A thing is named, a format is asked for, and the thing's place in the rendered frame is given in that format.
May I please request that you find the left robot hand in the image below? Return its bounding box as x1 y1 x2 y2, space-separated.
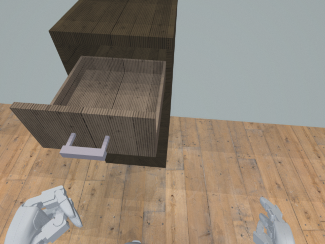
4 185 83 244

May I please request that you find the handle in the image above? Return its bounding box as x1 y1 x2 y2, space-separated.
59 133 110 161

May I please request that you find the cabinet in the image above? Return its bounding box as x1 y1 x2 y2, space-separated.
49 0 178 168

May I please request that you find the right robot hand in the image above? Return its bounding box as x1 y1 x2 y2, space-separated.
253 197 296 244

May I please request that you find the drawer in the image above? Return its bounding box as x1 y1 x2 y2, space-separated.
9 56 166 157

